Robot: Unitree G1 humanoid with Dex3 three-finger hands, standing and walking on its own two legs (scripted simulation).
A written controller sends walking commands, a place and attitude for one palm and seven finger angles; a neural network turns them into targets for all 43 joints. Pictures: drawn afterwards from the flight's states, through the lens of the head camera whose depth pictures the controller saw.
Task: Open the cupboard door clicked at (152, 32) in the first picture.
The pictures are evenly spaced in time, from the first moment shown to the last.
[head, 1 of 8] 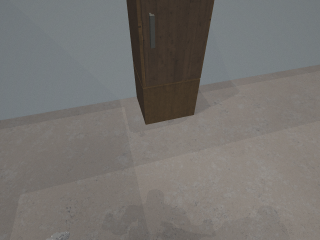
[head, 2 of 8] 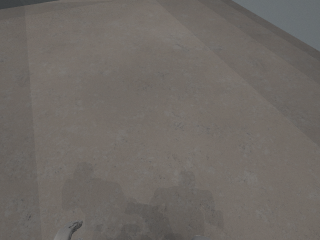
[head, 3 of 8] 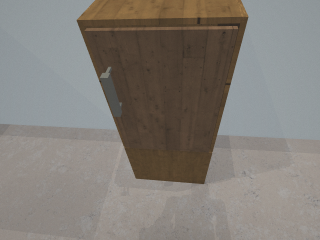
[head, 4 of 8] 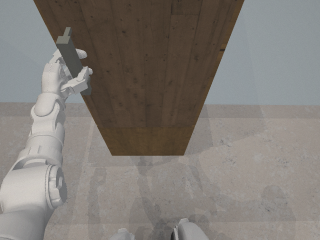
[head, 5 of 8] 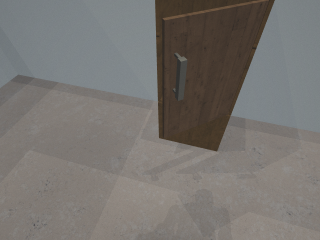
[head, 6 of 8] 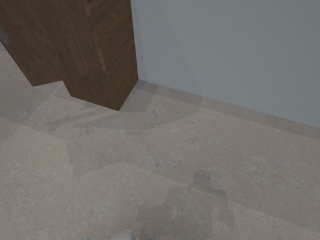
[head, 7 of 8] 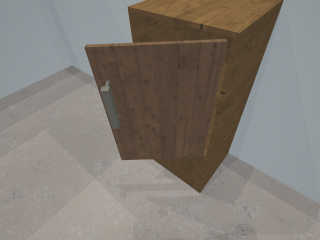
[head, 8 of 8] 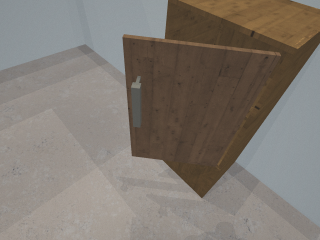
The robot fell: no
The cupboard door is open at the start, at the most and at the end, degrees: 0 42 41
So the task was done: yes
